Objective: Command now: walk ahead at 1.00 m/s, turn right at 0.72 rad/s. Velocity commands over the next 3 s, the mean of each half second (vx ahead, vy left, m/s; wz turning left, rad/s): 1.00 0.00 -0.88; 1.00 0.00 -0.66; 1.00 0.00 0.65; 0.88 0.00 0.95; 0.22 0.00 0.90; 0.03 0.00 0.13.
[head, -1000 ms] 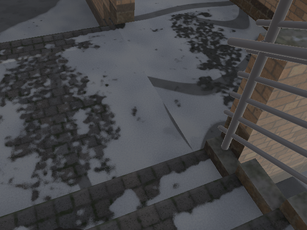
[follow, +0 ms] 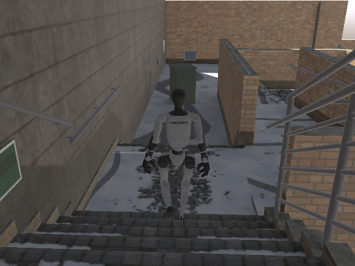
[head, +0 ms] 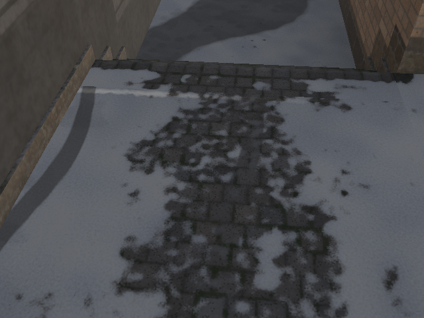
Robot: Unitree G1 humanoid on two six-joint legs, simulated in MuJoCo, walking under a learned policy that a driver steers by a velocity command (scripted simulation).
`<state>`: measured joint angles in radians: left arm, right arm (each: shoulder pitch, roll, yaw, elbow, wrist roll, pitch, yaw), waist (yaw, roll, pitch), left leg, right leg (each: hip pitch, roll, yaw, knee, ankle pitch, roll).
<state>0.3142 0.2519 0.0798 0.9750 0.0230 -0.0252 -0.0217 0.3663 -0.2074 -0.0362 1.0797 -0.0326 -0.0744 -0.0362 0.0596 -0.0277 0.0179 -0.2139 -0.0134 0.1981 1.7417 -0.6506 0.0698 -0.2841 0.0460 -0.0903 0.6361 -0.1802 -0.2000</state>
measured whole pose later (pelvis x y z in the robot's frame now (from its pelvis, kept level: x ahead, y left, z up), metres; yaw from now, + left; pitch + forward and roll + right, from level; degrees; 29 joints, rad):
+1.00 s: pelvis +0.83 -0.26 -0.17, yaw -46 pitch +0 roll -1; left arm 0.39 0.27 0.04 0.91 0.02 -0.09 -0.01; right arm 0.18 -0.23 -0.02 0.75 -0.02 -0.05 0.03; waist 0.00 0.01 0.04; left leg -0.77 0.15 -0.02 1.09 -0.19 0.03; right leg 0.02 0.18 -0.06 0.30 -0.33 -0.17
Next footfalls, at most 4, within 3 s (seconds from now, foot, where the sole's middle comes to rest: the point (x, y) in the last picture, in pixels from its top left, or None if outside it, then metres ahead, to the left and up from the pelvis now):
0.36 left None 0.53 0.09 -0.94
0.76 right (296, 281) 0.78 -0.23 -0.94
1.18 left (343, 202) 1.17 -0.46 -0.94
1.60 right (407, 157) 1.46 -0.82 -0.94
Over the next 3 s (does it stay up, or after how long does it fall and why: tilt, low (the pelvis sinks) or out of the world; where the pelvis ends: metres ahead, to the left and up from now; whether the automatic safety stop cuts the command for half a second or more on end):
stays up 1.87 -0.77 -0.17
